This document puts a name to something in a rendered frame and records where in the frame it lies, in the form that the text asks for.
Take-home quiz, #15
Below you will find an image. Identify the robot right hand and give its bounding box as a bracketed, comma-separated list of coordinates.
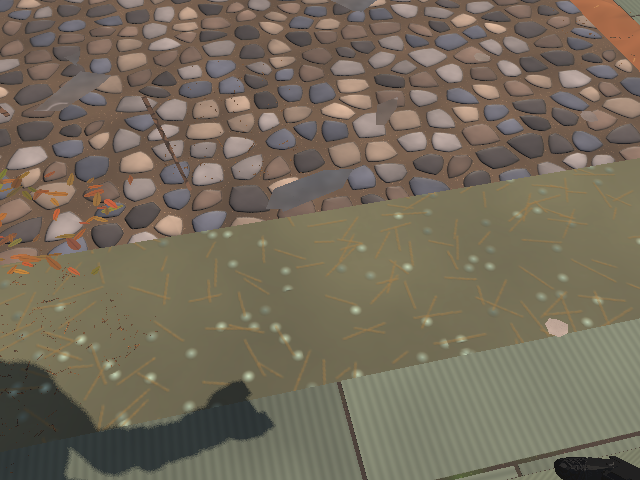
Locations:
[554, 456, 640, 480]

